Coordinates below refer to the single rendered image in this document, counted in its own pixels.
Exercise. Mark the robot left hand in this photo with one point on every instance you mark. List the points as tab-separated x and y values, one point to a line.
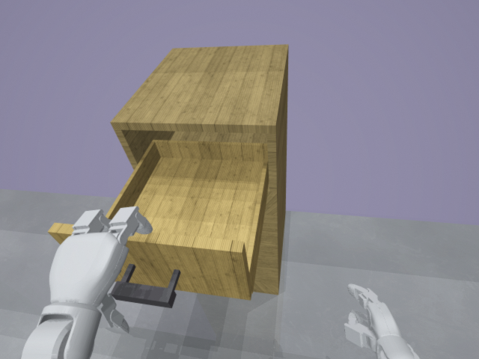
88	262

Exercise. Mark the cabinet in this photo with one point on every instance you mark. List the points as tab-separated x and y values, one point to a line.
221	94

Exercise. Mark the handle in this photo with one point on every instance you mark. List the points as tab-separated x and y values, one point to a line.
145	294

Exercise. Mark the drawer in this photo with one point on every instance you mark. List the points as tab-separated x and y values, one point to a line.
205	201

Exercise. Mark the left robot forearm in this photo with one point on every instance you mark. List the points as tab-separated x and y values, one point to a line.
66	330

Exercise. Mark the robot right hand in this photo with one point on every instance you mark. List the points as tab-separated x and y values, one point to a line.
364	330

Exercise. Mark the right robot forearm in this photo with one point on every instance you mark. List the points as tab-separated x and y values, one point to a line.
394	347

